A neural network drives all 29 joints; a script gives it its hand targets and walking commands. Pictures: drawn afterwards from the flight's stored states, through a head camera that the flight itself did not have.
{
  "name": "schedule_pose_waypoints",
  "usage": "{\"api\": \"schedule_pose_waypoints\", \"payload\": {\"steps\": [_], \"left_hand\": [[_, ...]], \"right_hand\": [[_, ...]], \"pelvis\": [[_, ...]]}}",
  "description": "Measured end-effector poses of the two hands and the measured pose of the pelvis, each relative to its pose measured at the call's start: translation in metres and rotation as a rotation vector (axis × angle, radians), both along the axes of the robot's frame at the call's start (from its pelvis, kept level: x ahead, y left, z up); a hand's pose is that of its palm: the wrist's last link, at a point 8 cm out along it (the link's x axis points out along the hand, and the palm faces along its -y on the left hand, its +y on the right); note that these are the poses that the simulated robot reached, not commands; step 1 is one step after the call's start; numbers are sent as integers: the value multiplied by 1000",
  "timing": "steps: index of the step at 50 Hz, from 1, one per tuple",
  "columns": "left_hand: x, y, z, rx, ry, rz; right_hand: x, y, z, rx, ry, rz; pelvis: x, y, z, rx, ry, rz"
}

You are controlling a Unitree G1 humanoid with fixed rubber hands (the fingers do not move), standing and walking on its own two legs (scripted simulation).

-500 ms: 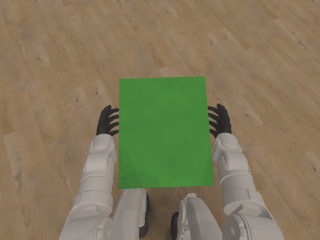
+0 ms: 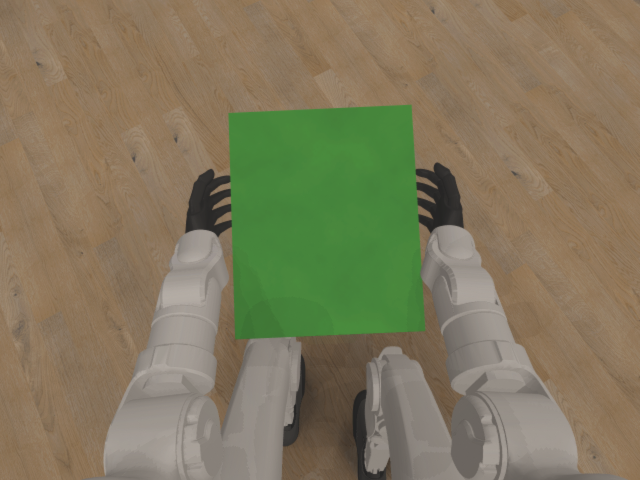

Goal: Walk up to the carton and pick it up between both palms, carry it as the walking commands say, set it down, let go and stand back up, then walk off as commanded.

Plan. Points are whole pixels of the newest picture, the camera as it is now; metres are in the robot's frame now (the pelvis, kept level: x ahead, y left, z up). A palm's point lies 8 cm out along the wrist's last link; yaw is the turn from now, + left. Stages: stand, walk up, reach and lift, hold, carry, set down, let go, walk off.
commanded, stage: set down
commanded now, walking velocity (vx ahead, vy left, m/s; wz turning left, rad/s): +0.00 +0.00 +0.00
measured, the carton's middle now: (324, 228) +0.44 +0.05 -0.15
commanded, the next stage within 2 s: none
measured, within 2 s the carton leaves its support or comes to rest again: neither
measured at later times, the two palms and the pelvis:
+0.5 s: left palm (221, 236) +0.42 +0.20 -0.16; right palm (424, 229) +0.45 -0.11 -0.16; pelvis -0.03 +0.01 -0.08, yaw -1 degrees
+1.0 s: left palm (233, 241) +0.44 +0.21 -0.27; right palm (402, 240) +0.46 -0.09 -0.26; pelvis -0.07 +0.01 -0.13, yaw -3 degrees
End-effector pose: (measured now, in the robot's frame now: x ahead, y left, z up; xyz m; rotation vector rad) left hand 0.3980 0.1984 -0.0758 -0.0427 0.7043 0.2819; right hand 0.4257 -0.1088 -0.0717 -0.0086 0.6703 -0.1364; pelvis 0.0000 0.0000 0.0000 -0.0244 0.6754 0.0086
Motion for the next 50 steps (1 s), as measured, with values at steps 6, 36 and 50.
{"api": "schedule_pose_waypoints", "payload": {"steps": [6,36,50], "left_hand": [[7,-3,-24,-1,-2,-12],[35,0,-152,45,-23,-7],[40,11,-195,64,37,-10]], "right_hand": [[4,-3,-21,-9,-5,-10],[36,3,-144,-36,-48,18],[34,15,-193,-49,8,0]], "pelvis": [[-6,6,-19,-5,22,-5],[-64,12,-96,-3,-249,-31],[-72,12,-134,-6,-255,-44]]}}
